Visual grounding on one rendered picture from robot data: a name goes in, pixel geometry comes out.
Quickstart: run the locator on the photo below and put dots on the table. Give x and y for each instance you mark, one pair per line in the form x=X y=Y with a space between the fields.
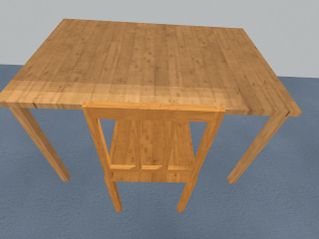
x=150 y=63

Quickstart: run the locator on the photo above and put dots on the chair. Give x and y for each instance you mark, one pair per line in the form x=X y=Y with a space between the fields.
x=151 y=142

